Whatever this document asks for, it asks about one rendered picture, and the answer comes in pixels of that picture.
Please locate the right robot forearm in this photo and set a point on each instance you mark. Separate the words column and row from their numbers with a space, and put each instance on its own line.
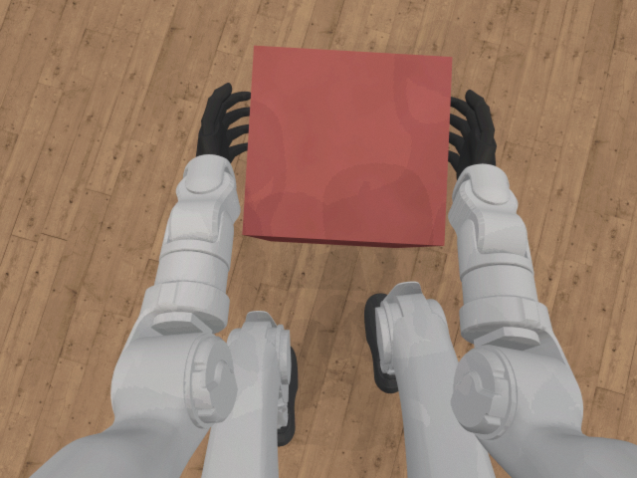
column 500, row 300

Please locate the robot left thigh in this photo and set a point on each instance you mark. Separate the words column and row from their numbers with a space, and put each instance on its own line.
column 245, row 444

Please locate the left robot hand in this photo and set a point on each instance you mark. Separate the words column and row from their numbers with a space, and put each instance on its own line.
column 214, row 137

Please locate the right robot upper arm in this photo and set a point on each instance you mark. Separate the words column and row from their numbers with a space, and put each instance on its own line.
column 526, row 410

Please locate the right robot hand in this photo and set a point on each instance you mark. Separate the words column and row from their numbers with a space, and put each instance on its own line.
column 477, row 146

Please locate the left robot forearm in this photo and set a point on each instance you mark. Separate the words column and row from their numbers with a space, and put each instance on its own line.
column 189, row 292

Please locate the carton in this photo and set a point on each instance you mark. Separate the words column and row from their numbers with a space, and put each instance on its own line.
column 348, row 148

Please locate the robot right shin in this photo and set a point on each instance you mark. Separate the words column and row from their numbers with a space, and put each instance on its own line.
column 408, row 288

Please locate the left robot upper arm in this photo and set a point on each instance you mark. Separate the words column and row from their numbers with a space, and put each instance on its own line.
column 167, row 392

